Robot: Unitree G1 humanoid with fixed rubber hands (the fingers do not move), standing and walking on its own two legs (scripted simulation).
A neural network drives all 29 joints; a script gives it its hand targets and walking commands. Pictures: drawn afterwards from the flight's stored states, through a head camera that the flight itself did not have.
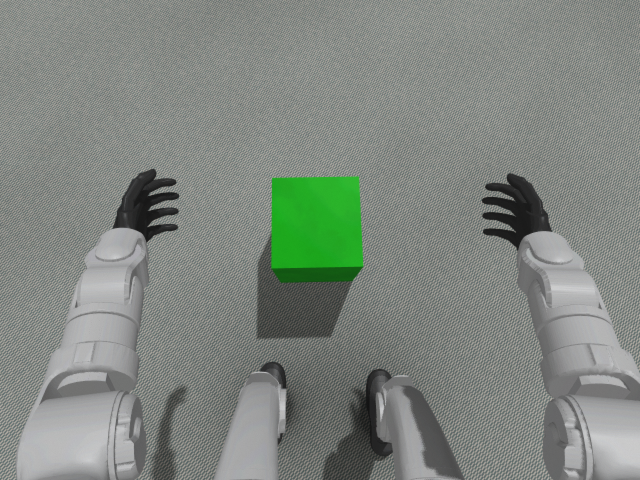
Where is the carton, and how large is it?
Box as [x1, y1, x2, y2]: [271, 176, 362, 282]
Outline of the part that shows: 358,176 272,178 271,268 281,282 352,280 362,267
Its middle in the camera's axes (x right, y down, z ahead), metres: -0.01 -0.01 +0.99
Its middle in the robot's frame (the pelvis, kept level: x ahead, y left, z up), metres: +0.53 +0.03 -0.58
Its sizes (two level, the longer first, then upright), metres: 0.210 0.200 0.250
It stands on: the floor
